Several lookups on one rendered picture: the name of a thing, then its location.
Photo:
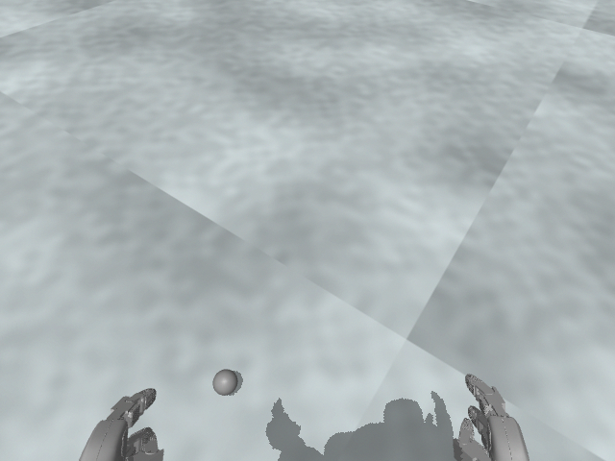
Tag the left robot hand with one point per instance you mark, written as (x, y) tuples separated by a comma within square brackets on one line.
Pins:
[(109, 439)]

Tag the right robot hand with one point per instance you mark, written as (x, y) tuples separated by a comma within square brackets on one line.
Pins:
[(500, 434)]

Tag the ball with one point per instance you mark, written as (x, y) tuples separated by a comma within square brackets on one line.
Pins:
[(225, 382)]

